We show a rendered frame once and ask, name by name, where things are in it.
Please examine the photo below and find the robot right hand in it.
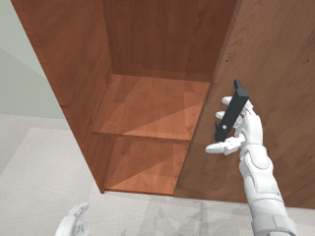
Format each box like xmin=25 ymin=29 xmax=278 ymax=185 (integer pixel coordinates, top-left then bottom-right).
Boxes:
xmin=205 ymin=96 xmax=263 ymax=155

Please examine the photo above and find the robot left hand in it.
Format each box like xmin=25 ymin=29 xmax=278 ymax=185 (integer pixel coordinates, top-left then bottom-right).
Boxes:
xmin=54 ymin=202 xmax=92 ymax=236

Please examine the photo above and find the handle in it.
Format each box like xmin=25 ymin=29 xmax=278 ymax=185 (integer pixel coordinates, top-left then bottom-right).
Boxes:
xmin=214 ymin=79 xmax=250 ymax=143

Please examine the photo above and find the right robot forearm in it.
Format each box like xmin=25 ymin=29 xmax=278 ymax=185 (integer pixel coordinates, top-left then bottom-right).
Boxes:
xmin=239 ymin=144 xmax=299 ymax=236

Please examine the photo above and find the wardrobe door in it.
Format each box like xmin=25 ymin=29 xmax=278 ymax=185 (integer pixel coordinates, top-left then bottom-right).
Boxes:
xmin=173 ymin=0 xmax=315 ymax=209

